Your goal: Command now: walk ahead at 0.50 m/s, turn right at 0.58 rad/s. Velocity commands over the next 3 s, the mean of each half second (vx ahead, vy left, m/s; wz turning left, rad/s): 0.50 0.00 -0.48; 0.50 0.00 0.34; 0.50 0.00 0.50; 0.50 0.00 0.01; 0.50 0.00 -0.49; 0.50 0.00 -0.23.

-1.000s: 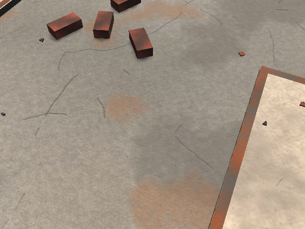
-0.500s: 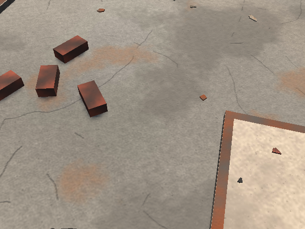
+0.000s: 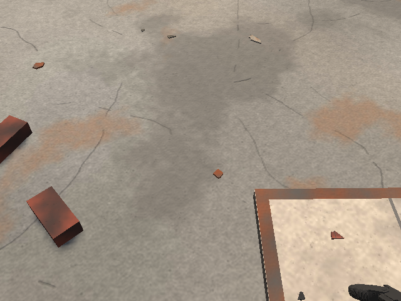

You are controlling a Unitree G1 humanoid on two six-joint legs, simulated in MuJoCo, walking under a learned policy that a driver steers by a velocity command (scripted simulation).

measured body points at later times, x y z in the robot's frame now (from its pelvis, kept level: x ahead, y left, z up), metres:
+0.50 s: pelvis +0.25 -0.06 +0.01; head +0.29 -0.07 +0.46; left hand +0.53 +0.08 -0.06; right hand +0.16 -0.32 -0.12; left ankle +0.09 +0.12 -0.68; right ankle +0.32 -0.20 -0.68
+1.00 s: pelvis +0.53 -0.06 +0.01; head +0.55 -0.04 +0.46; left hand +0.59 +0.22 -0.12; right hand +0.69 -0.34 -0.08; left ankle +0.63 +0.03 -0.73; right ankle +0.32 -0.21 -0.66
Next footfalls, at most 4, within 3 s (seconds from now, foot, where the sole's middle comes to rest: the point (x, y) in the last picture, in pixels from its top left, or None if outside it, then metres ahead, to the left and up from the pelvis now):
0.44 right None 0.35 -0.22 -0.72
1.00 left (207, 249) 0.67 0.03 -0.76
1.46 right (245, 170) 1.02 -0.11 -0.76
1.98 left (174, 136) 1.20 0.19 -0.76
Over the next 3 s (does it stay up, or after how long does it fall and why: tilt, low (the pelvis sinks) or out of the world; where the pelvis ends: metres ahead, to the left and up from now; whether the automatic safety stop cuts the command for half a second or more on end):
stays up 1.63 0.03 0.00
